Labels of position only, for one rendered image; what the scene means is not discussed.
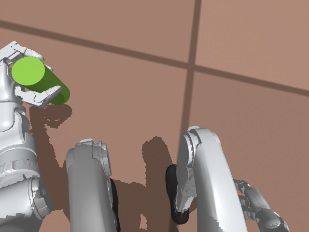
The left robot hand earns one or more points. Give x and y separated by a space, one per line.
10 90

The left robot foot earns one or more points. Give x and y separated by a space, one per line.
115 206

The left robot arm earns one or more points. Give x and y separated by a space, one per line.
24 198

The right robot foot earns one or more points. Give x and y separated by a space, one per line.
171 187

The right robot hand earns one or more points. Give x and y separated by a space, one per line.
252 202

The can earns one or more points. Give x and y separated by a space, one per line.
31 73

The right robot arm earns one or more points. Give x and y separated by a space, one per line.
269 221

